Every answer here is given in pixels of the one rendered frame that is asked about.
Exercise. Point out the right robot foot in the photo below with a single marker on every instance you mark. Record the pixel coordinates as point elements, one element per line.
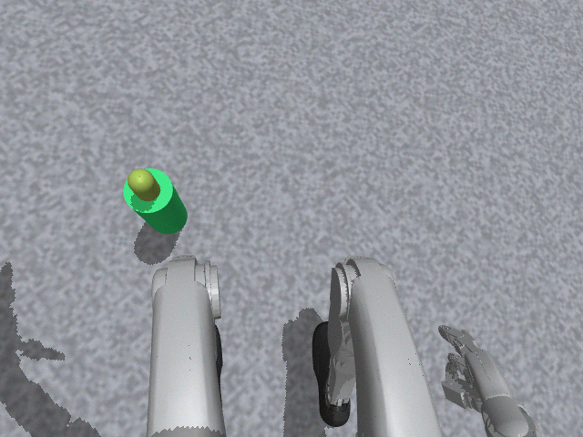
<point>331,414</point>

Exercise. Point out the right robot arm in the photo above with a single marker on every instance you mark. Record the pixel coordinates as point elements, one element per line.
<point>507,417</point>

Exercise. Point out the bottle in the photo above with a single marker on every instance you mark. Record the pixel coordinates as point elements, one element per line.
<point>152,195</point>

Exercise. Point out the right robot hand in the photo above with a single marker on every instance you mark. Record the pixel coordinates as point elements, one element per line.
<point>483,379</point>

